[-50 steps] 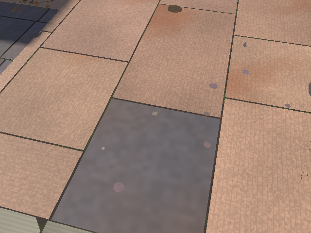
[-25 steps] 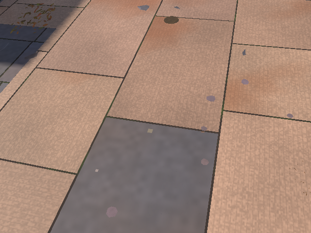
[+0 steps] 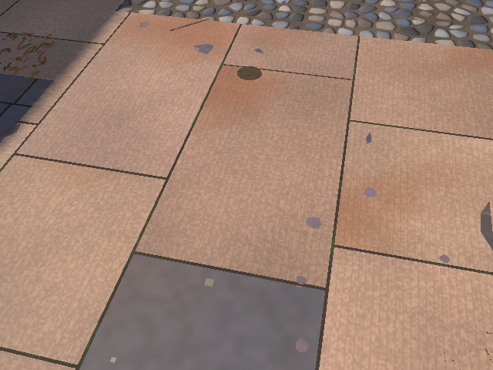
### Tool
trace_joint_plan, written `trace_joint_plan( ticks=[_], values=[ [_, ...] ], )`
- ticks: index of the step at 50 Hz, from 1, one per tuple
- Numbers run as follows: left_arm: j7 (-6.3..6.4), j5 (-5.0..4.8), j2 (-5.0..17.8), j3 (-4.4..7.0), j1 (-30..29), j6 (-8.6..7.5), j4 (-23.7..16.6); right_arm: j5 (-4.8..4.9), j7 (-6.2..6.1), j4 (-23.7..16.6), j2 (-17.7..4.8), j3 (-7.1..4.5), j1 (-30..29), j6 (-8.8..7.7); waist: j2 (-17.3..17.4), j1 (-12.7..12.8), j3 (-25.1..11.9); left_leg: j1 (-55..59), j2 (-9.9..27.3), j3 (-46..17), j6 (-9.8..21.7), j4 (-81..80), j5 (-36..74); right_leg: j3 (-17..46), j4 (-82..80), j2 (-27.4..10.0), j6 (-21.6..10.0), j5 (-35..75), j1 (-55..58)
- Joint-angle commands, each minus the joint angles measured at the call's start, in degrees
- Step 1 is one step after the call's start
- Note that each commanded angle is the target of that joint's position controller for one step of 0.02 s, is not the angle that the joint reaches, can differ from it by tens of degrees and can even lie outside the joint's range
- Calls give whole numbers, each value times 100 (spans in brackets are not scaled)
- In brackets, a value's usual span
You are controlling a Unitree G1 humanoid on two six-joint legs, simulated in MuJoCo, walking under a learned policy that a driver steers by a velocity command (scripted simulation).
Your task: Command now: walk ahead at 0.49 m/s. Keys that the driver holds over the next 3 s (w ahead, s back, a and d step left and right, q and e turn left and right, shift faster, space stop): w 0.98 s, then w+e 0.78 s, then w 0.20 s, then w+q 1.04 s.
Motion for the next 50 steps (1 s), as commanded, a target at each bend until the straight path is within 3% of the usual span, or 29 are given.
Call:
trace_joint_plan(
  ticks=[1,3,4,5,7,9,10,12,14,15,16,17,18,19,20,21,24,27,33,39,42,43,44,45,46,47,48,49,50],
  values=[
    [3,88,204,14,249,79,-282,14,5,-215,-289,37,-384,-259,339,416,777,-472,1461,-1232,828,-1860,1385,24,-457,-557,276,404,-1076],
    [-16,250,171,-40,-395,41,-592,-31,-78,-157,-514,7,-191,-267,318,300,795,-589,1245,-856,811,-1899,1956,-224,-1371,-615,507,997,-1224],
    [-41,264,124,-79,-701,11,-702,-51,-119,-176,-602,-5,-151,-259,277,210,749,-681,1089,-658,747,-1859,2007,-344,-2114,-588,565,1436,-1024],
    [-77,255,47,-134,-1035,-18,-798,-35,-151,-190,-713,-26,-33,-253,289,56,673,-714,974,-509,694,-1838,2028,-511,-2906,-483,587,1872,-715],
    [-130,217,63,-175,-1654,-43,-947,38,-192,-118,-996,-95,485,-258,310,-273,621,-292,1148,-617,722,-1958,1859,-741,-3894,-239,633,2236,-459],
    [-181,176,231,-145,-1875,-56,-1060,111,-197,-30,-1148,-157,725,-199,432,-308,650,554,1483,-726,695,-1816,1942,-624,-4505,-161,503,2090,-675],
    [-210,172,363,-102,-1870,-74,-1099,132,-193,-18,-1156,-173,750,-153,527,-238,595,965,1660,-760,634,-1656,2196,-571,-4681,-121,386,1976,-732],
    [-238,151,745,54,-1361,-83,-1007,44,-186,-79,-1235,-205,549,-47,851,177,142,1517,1848,-737,433,-1003,3610,-596,-4713,101,112,1685,-210],
    [-171,152,1219,325,455,-7,-457,-87,-197,-211,-1203,-180,310,103,933,1120,-977,996,1459,-415,115,1126,4490,-812,-4489,445,-148,1533,2047],
    [-91,278,1698,449,1344,39,-226,-128,-193,-391,-782,-63,624,112,-61,1159,-1785,-721,954,-301,-99,3230,2645,658,-4299,-617,-508,1354,4032],
    [-165,379,1911,462,1460,12,-119,10,-108,-298,81,176,1541,-24,-1658,559,-2821,-2267,-69,-1135,-340,5079,-1626,3641,-5575,-1748,-1276,-254,5308],
    [-188,349,1331,335,1168,-38,-183,201,-106,-297,-571,33,1108,-135,-1068,709,-2508,-2875,97,-1792,-229,5781,-1572,4020,-6228,-1645,-1067,-867,5104],
    [-186,303,1075,269,706,-89,-227,301,-117,-522,-881,-42,435,-201,-656,643,-1482,-3286,387,-1602,-134,5818,-1135,3096,-6267,-1535,-829,-535,4210],
    [-186,303,932,221,183,-133,-312,224,-197,-652,-944,-32,37,-243,48,439,-1017,-3113,721,-1502,-73,5473,-518,2405,-6310,-1367,-688,171,3266],
    [-196,374,846,203,-73,-187,-316,143,-254,-680,-920,-66,-74,-230,109,238,-712,-2855,962,-1469,-52,5206,-165,1874,-6390,-1223,-636,998,2551],
    [-209,461,704,170,-137,-226,-271,112,-255,-679,-891,-80,44,-167,-35,51,-726,-2474,1128,-1552,-1,5072,20,1544,-6499,-1063,-600,1433,2179],
    [-202,382,591,147,15,-268,-103,118,-236,-678,-746,-77,84,0,-139,-92,-419,-2552,1262,-1462,-16,4518,147,886,-6918,-845,-734,1603,1889],
    [-98,354,803,200,308,-228,14,14,-234,-904,-779,-75,-615,71,25,34,8,-3227,1351,-1356,-222,3709,838,577,-7207,-806,-718,1798,1918],
    [67,295,912,202,851,-100,175,23,-144,-1238,-635,-21,-1735,-36,-10,396,207,-3403,1071,-1031,-346,1698,2326,-31,-7256,-576,-381,2174,2461],
    [84,281,936,220,1390,79,413,84,84,-1624,-563,52,-2659,-145,-35,653,446,-3738,792,-851,-175,735,1881,-24,-6772,-927,-450,2666,3641],
    [129,271,1073,267,1220,145,377,99,181,-1677,-714,10,-2494,-204,-219,367,248,-3149,553,-727,61,487,1301,-32,-6252,-1069,-358,3992,3912],
    [139,279,1148,288,1133,160,348,89,172,-1604,-859,-57,-2160,-205,-358,159,-22,-2563,360,-601,163,499,1133,-62,-5871,-1035,-304,4967,3923],
    [139,293,1161,286,978,196,311,89,141,-1397,-1056,-169,-1413,-205,-405,-267,-477,-1574,163,-460,328,353,1235,-217,-5048,-860,-202,5742,3801],
    [138,319,1084,244,885,195,230,55,75,-1108,-1344,-298,-373,-192,-365,-717,-1124,94,431,-747,581,507,1580,-351,-3839,-629,-37,5365,2943],
    [107,389,663,113,1232,117,85,-86,7,-930,-1855,-432,593,-155,599,-759,-2062,2392,1886,-2731,1251,692,1461,-598,-1670,46,270,3006,895],
    [45,281,223,-23,1660,-24,215,-61,13,-851,-1654,-360,681,-122,1627,-533,-2754,3395,2764,-5131,1875,-213,746,71,-151,858,445,-1291,-581],
    [12,126,874,143,1117,-142,75,35,17,-853,-1290,-256,369,-105,1176,-647,-1970,2830,2480,-4665,1553,-498,189,535,231,491,324,-1231,-1203],
    [5,27,992,172,563,-196,-131,45,-1,-949,-1085,-193,-121,-98,908,-496,-1133,1858,2265,-3676,1317,-661,392,299,71,180,269,-739,-1339],
    [44,66,901,172,361,-182,-162,-2,26,-977,-936,-142,-519,-131,372,-252,-632,909,2067,-3034,1166,-915,858,179,-338,-88,292,-287,-1118]
  ],
)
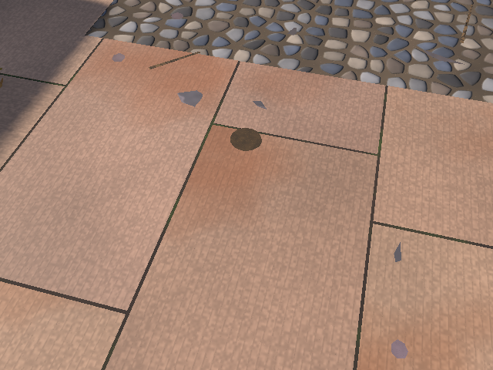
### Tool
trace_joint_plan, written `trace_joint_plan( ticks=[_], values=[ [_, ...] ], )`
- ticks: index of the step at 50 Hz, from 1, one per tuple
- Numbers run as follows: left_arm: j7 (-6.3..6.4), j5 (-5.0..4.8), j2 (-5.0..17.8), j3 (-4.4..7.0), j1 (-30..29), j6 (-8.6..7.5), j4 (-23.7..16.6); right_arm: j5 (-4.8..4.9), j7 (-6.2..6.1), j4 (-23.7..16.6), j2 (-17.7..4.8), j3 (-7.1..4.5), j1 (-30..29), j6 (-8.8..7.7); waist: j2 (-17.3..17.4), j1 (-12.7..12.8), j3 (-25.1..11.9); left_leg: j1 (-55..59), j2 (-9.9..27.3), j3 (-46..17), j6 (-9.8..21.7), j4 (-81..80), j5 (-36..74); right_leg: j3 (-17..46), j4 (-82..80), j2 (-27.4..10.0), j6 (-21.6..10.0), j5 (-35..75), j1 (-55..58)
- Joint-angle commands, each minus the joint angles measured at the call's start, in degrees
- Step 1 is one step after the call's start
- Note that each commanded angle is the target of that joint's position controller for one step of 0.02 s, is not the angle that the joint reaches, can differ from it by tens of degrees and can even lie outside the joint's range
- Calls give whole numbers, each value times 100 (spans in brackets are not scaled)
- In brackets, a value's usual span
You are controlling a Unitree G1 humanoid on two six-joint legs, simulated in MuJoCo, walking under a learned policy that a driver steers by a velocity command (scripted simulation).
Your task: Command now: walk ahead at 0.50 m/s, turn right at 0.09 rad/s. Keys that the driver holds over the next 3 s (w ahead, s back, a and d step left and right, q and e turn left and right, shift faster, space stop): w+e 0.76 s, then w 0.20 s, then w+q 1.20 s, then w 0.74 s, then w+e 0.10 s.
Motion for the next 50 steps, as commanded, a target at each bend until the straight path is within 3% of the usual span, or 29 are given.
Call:
trace_joint_plan(
  ticks=[1,4,6,9,12,17,20,21,22,23,24,25,26,27,28,29,30,32,36,39,42,44,46,47,48,49,50],
  values=[
    [52,-18,728,207,-377,-147,-580,-58,-8,-47,-432,-112,544,-80,252,-236,-550,2050,1709,-2054,1008,-1750,440,310,438,-731,-44,627,-2173],
    [75,-20,377,188,-20,108,-497,-100,9,126,-472,-136,534,-176,446,35,-321,1249,1528,-1264,949,-2184,848,383,30,-880,69,916,-1724],
    [96,6,381,203,-303,166,-645,-133,-59,243,-640,-187,663,-196,409,16,-140,1195,1513,-863,926,-2318,1180,464,-301,-890,169,1358,-2094],
    [61,41,370,219,-713,138,-813,-136,-169,325,-732,-205,807,-160,353,-95,-75,1462,1406,-348,776,-2336,1460,490,-1170,-804,238,2331,-2459],
    [-36,71,238,159,-1293,89,-1013,-100,-230,349,-820,-202,899,-126,312,-313,32,1639,1308,95,588,-2362,1449,111,-2218,-721,203,3094,-2319],
    [-235,59,153,89,-2111,78,-1517,-17,-280,522,-976,-252,1406,78,248,-616,253,2854,1728,287,526,-1937,1899,-260,-2946,-622,36,2600,-2874],
    [-353,34,312,164,-1994,101,-1721,14,-329,423,-1154,-304,1216,221,476,-357,27,3157,1847,515,346,-1197,3711,-669,-3080,-292,-223,1734,-2337],
    [-360,38,445,238,-1677,124,-1702,19,-359,369,-1244,-332,1134,264,618,-149,-229,3149,1826,603,278,-658,4661,-852,-3045,-63,-342,1447,-1806],
    [-350,25,659,365,-1001,140,-1573,18,-388,325,-1295,-344,1047,314,636,242,-599,2974,1716,712,177,279,5196,-964,-3207,193,-508,1424,-910],
    [-268,26,1025,565,-38,156,-1347,32,-411,252,-1253,-315,982,317,430,732,-1088,2172,1460,822,-40,1649,4574,-709,-3583,267,-762,1836,638],
    [-132,45,1633,733,540,204,-1234,-115,-387,34,-756,-163,1221,223,-685,658,-1634,204,891,845,-317,3656,1289,1392,-3642,-1000,-1314,1973,2512],
    [-164,84,1801,698,367,128,-1421,-86,-275,-200,-386,-2,1417,-36,-1370,273,-2447,-1626,-232,-373,-483,5200,-2595,4581,-4643,-2086,-2380,1502,3858],
    [-173,122,1309,571,421,101,-1422,111,-168,-315,-868,-121,760,-232,-710,614,-2225,-2299,149,-1097,-336,5369,-2275,4106,-4883,-1909,-2047,1339,3834],
    [-156,99,1024,500,150,73,-1435,203,-132,-426,-894,-109,481,-316,-442,499,-1461,-2464,398,-990,-217,5004,-1786,3150,-4880,-1684,-1790,1579,3069],
    [-155,76,888,454,-281,63,-1521,103,-173,-381,-827,-106,472,-325,148,178,-989,-2142,660,-938,-223,4420,-1399,2499,-4936,-1413,-1564,2014,2107],
    [-148,103,702,393,-605,60,-1629,-7,-213,-347,-918,-172,503,-264,139,-27,-732,-1726,817,-908,-278,3959,-1209,2072,-5048,-1226,-1454,2534,1389],
    [-131,151,643,360,-754,66,-1717,-39,-205,-362,-923,-197,613,-169,25,-195,-643,-1387,886,-922,-337,3768,-1090,1905,-5204,-1103,-1440,2725,926],
    [-85,123,770,398,-740,40,-1752,-101,-221,-433,-774,-186,674,-34,-41,-291,-572,-1187,866,-808,-530,3305,-900,1634,-5352,-978,-1494,3167,443],
    [62,66,973,466,-410,75,-1716,-131,-255,-720,-563,-109,-97,22,-188,-60,-362,-1156,632,-695,-775,1686,409,1138,-5364,-620,-1243,2995,88],
    [97,50,968,464,-191,127,-1667,-57,-187,-861,-485,-62,-599,-23,-410,183,-335,-767,370,-637,-768,551,1246,1094,-5251,-513,-1013,2349,79],
    [91,41,877,434,97,136,-1529,-11,-91,-970,-600,-78,-838,-104,-490,335,-295,-693,352,-715,-638,123,1322,1395,-4988,-784,-966,2097,528],
    [102,61,859,426,149,157,-1484,-16,-39,-1015,-729,-126,-819,-161,-568,293,-264,-661,336,-730,-467,-102,905,1673,-4725,-981,-906,2165,920],
    [103,79,885,433,37,197,-1487,-17,-33,-957,-824,-186,-452,-207,-724,64,-300,-225,258,-579,-253,-330,488,1777,-4380,-1019,-785,2674,1107],
    [98,91,784,394,-23,205,-1520,-55,-57,-824,-956,-266,40,-230,-696,-182,-552,493,201,-495,-89,-493,505,1642,-3855,-770,-661,3342,1082],
    [82,142,566,297,-101,190,-1619,-136,-86,-731,-1196,-343,825,-254,-405,-548,-1243,1788,823,-1065,262,-285,715,1328,-2622,-466,-461,3210,603],
    [92,62,287,204,615,126,-1671,-205,-95,-550,-1710,-492,1654,-210,1010,-480,-2120,3913,1966,-3209,1205,-409,57,608,-546,314,12,1716,-1279],
    [92,38,435,181,714,61,-1659,-19,-14,-358,-1464,-453,1949,-163,1812,-530,-2116,4297,2407,-4957,1558,-1267,-1292,658,446,495,140,-815,-2487]
  ],
)
Over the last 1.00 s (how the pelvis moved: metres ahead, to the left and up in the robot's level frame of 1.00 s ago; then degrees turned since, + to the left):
0.64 -0.05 -0.01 0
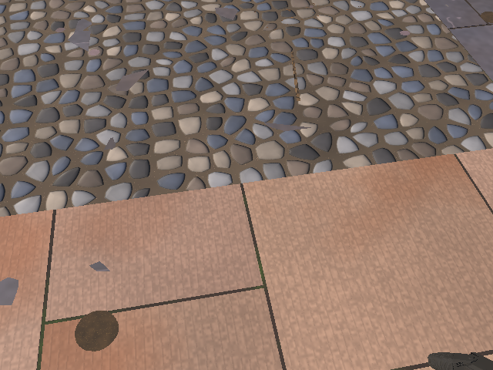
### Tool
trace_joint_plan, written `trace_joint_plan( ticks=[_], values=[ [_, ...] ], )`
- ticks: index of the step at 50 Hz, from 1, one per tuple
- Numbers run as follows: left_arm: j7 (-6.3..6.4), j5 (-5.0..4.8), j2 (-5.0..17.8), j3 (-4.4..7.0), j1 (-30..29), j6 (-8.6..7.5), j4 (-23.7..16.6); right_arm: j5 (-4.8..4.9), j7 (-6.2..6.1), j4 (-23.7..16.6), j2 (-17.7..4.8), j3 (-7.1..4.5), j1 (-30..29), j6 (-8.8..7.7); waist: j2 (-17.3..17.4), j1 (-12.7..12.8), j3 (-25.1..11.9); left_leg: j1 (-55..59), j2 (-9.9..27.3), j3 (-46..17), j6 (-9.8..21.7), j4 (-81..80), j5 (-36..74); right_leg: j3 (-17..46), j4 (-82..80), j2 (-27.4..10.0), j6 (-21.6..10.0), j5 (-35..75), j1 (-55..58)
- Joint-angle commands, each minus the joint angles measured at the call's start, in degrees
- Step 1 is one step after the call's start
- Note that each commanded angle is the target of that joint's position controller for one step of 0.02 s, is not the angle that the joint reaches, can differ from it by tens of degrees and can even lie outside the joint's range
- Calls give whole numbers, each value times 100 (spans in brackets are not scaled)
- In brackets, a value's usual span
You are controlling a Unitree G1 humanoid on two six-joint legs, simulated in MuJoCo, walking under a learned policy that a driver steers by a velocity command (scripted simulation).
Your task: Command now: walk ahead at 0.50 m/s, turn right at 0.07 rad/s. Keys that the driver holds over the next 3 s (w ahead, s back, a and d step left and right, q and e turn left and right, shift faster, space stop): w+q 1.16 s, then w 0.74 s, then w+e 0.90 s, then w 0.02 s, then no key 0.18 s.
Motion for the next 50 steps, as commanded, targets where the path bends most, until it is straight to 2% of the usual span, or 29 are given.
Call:
trace_joint_plan(
  ticks=[1,2,3,4,6,10,13,16,18,20,21,22,23,24,25,26,28,30,32,36,41,43,44,45,46,47,48,49,50],
  values=[
    [-28,-87,714,59,124,-207,-537,185,18,123,-969,-327,1725,37,1172,-745,-950,4009,2274,-4216,1491,-1459,-2098,-38,3115,-283,68,-291,-3656],
    [-40,-34,725,43,-421,-233,-650,140,3,22,-808,-264,1405,106,658,-727,-450,3281,2004,-3483,1304,-1509,-1899,-285,3037,-535,42,186,-3661],
    [-44,69,656,41,-748,-270,-747,91,10,-15,-725,-218,1172,153,412,-611,-30,2559,1749,-2987,1257,-1654,-1340,-421,2616,-690,38,518,-3561],
    [-41,139,600,61,-782,-290,-770,53,6,-60,-636,-174,1052,157,440,-457,66,2147,1543,-2692,1196,-1755,-767,-424,2218,-846,52,770,-3276],
    [-47,152,418,35,-632,-294,-775,70,-15,-72,-623,-164,1022,164,655,-286,-46,1814,1280,-2292,1210,-1875,53,-548,1663,-898,154,889,-2855],
    [-37,174,146,-88,-1222,-316,-927,167,-146,41,-927,-270,1235,215,598,-400,-50,1426,1052,-1637,1176,-1926,866,-764,110,-751,407,1712,-2431],
    [-95,101,122,-113,-1774,-367,-1002,214,-196,135,-998,-295,1539,302,627,-622,-10,1304,948,-1538,1041,-1800,723,-781,-862,-520,509,2585,-1973],
    [-151,31,259,-63,-2160,-429,-1120,246,-219,193,-997,-299,1827,390,664,-724,10,1527,1054,-1887,961,-1517,387,-692,-1408,-373,486,2637,-1710],
    [-169,7,395,6,-2119,-479,-1142,244,-241,170,-1025,-320,1823,437,751,-601,-10,1653,1125,-2199,853,-1255,170,-651,-1720,-342,387,2378,-1354],
    [-134,35,563,123,-1487,-513,-983,227,-248,87,-872,-286,1683,459,766,-206,-257,1442,862,-2188,615,-643,275,-710,-2104,-424,147,2327,-258],
    [-79,121,811,215,-757,-526,-906,174,-229,-40,-616,-198,1529,427,534,177,-804,931,572,-1889,407,443,135,-201,-1978,-1058,-164,2236,919],
    [-21,219,1309,342,25,-463,-812,166,-232,-211,-191,-70,1884,353,-714,281,-1633,-671,-108,-1062,34,2314,-1350,1441,-1987,-2338,-829,1970,2854],
    [-74,153,1233,347,303,-384,-631,265,-237,-322,-405,-70,2150,312,-1751,188,-1792,-1834,-26,-838,-76,3526,-2784,3178,-2489,-3017,-1319,780,3088],
    [-71,107,798,233,64,-369,-674,312,-240,-247,-840,-198,1880,346,-1004,228,-1033,-2188,291,-970,-118,4086,-2342,2742,-2665,-2781,-1174,188,2470],
    [-65,103,576,158,-193,-343,-688,264,-225,-303,-893,-223,1495,394,-613,197,-509,-2185,459,-815,-146,4187,-1879,1914,-2753,-2513,-986,450,1820],
    [-79,123,434,100,-488,-330,-668,217,-207,-343,-815,-229,1341,433,-420,46,-178,-2022,599,-745,-178,4031,-1532,1348,-2948,-2250,-899,893,1213],
    [-93,161,339,70,-833,-349,-606,221,-157,-413,-631,-234,1282,525,-616,-210,158,-1622,837,-708,-222,3735,-1166,541,-3300,-1973,-804,1578,394],
    [-96,150,430,118,-886,-407,-508,207,-130,-486,-473,-200,1184,587,-545,-278,191,-1541,873,-625,-310,3553,-856,11,-3507,-1932,-871,2192,170],
    [-78,153,579,175,-838,-432,-376,166,-115,-579,-427,-175,968,605,-371,-270,202,-1623,910,-623,-389,3113,-462,-391,-3582,-1972,-925,2671,221],
    [-34,114,807,235,-761,-378,-193,177,22,-720,-327,-100,347,551,-246,-74,261,-1302,853,-367,-314,1737,658,-1220,-3553,-1837,-730,2979,366],
    [-34,-42,1113,333,-449,-259,32,203,162,-1053,-444,-123,-336,562,-256,86,457,-1079,696,0,0,793,325,-1630,-3320,-2081,-503,3177,998],
    [-18,-89,1280,383,-445,-184,63,167,177,-1113,-610,-211,-184,590,-378,-102,262,-567,389,309,233,626,-292,-1863,-2654,-2097,-379,4773,1247],
    [-3,-113,1343,396,-473,-135,66,155,163,-1022,-775,-316,298,610,-392,-416,-58,160,122,509,384,455,-392,-2048,-1859,-2000,-280,5704,1222],
    [21,-106,1220,343,-435,-105,53,176,108,-755,-1080,-501,1261,635,-255,-898,-566,1559,-182,586,593,195,-105,-2255,-621,-1774,-107,5961,746],
    [35,84,894,202,-280,-130,-72,216,-16,-587,-1605,-690,2169,688,532,-1204,-1126,3332,637,-772,971,144,116,-2301,1283,-1516,182,3912,-770],
    [-36,231,203,-40,145,-287,-440,223,-8,-710,-2154,-698,1864,611,1857,-475,-1763,4761,1941,-4191,2028,-722,-1285,-1454,3078,-344,474,-779,-3049],
    [-96,9,766,51,-551,-451,-464,203,34,-830,-1610,-552,2027,524,1028,-996,-2032,4818,2077,-4688,1934,-1334,-1777,-475,3536,-482,364,-645,-3615],
    [-123,-143,933,91,-945,-526,-597,164,49,-738,-1335,-460,1870,451,828,-974,-1221,4256,1937,-3897,1701,-1375,-1342,-549,3386,-679,246,-85,-3977],
    [-78,-46,848,56,-985,-563,-565,174,39,-759,-1203,-410,1550,422,375,-726,-790,3434,1693,-3263,1537,-1345,-747,-561,2926,-912,202,399,-3728]
  ],
)
Over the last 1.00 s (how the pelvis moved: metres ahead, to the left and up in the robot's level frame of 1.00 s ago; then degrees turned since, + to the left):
0.56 -0.11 0.00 -27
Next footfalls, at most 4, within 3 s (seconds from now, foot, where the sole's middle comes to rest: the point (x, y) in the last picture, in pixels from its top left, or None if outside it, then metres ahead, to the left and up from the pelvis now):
0.42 right None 0.38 -0.10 -0.76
0.90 left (174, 343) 0.54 0.25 -0.76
1.42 right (189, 235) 0.89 0.26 -0.76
1.94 left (76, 217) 0.94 0.64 -0.76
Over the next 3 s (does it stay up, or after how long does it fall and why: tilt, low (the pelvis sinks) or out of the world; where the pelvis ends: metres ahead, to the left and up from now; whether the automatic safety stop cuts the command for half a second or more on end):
stays up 1.39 0.75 0.00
